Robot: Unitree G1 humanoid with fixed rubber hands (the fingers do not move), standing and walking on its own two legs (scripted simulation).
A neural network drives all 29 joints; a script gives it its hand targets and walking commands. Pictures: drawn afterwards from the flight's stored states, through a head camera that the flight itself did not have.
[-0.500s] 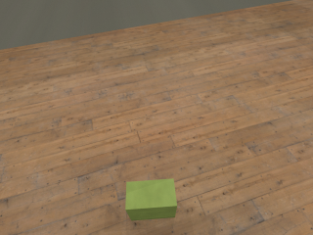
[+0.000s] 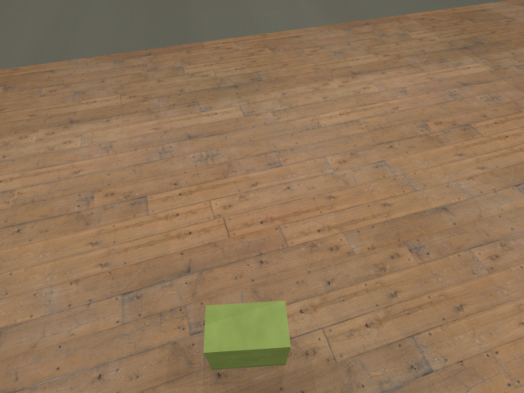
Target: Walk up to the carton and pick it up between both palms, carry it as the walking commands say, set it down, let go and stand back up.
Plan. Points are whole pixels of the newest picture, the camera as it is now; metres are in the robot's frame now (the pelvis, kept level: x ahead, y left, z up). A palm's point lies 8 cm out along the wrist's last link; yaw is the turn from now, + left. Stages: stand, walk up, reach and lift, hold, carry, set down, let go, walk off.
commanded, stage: stand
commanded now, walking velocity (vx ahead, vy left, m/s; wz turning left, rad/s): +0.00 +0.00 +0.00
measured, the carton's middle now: (247, 336) +0.38 +0.06 -0.66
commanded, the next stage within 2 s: reach and lift in 0.32 s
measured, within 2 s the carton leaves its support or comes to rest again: neither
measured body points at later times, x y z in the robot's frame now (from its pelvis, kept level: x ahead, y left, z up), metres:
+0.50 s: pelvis -0.02 +0.02 -0.03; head +0.03 +0.02 +0.42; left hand +0.10 +0.25 -0.17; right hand +0.09 -0.22 -0.17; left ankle -0.03 +0.13 -0.74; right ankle +0.03 -0.11 -0.75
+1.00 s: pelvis -0.05 +0.01 -0.07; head +0.10 +0.02 +0.35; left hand +0.17 +0.24 -0.20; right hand +0.17 -0.20 -0.20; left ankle -0.03 +0.13 -0.74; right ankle +0.03 -0.12 -0.74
